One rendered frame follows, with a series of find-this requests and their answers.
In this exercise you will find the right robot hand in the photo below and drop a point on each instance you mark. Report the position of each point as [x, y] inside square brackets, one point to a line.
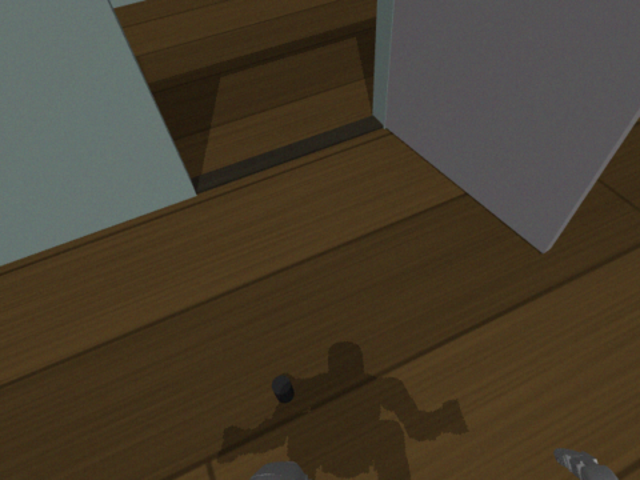
[583, 465]

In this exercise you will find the can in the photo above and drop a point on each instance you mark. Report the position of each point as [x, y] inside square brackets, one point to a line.
[283, 389]

